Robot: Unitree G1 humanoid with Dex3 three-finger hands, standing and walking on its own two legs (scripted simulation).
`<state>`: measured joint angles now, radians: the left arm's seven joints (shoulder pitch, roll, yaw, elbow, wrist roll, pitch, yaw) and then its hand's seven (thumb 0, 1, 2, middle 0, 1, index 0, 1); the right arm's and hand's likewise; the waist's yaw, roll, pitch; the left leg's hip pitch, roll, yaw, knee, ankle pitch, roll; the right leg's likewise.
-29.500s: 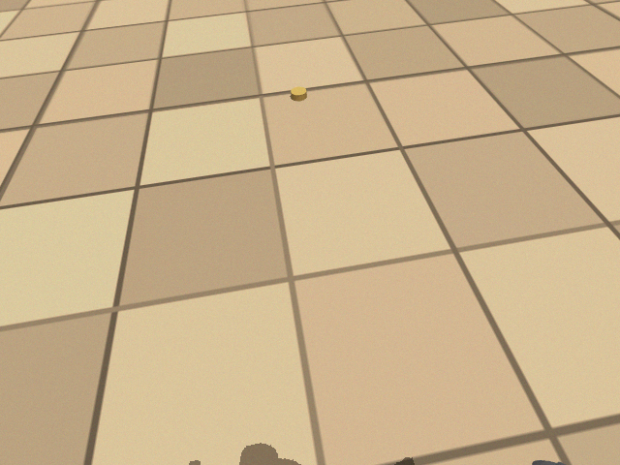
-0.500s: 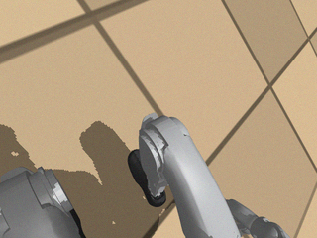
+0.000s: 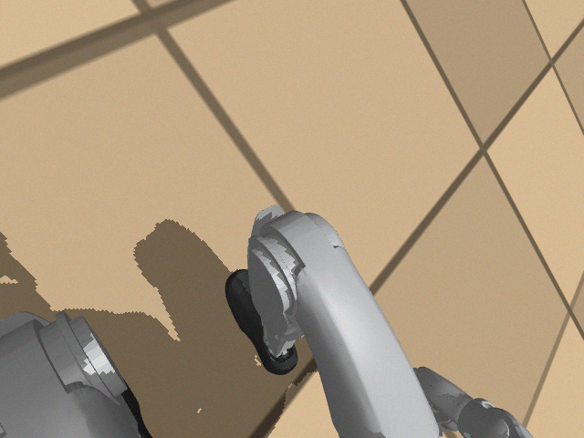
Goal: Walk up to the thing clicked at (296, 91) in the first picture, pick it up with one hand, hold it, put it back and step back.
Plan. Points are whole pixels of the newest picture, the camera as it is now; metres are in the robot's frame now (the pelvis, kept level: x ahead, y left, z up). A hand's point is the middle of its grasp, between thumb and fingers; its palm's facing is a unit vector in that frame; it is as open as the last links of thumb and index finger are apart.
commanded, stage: open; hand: left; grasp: from above
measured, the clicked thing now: out of the picture +0.46 +0.32 -0.29
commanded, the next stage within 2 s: withdraw in 0.48 s
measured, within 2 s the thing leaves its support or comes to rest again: rests again in 0.92 s
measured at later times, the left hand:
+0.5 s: hand out of the picture +0.45 +0.31 -0.26, palm faces -0.44 -0.15 -0.88, open 13.9 cm
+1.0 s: hand out of the picture +0.47 +0.34 -0.14, palm faces -0.29 -0.07 -0.95, open 14.1 cm
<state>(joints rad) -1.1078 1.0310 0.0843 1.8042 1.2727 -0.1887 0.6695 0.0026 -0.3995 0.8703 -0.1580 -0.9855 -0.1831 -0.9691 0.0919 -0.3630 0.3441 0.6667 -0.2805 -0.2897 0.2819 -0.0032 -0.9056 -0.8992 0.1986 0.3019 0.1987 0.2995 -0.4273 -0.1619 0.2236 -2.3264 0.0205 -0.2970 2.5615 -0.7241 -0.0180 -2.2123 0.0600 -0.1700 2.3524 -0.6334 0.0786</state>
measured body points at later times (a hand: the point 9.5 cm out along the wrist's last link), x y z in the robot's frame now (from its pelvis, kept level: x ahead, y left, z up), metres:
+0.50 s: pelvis +0.00 +0.00 +0.00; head +0.28 +0.13 +0.32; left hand +0.47 +0.32 -0.21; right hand +0.04 -0.24 -0.05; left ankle +0.06 +0.13 -0.27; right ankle +0.13 -0.12 -0.27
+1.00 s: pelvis +0.01 +0.00 +0.02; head +0.24 +0.11 +0.39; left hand +0.48 +0.34 -0.09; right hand +0.07 -0.26 -0.06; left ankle +0.06 +0.13 -0.27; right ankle +0.13 -0.12 -0.27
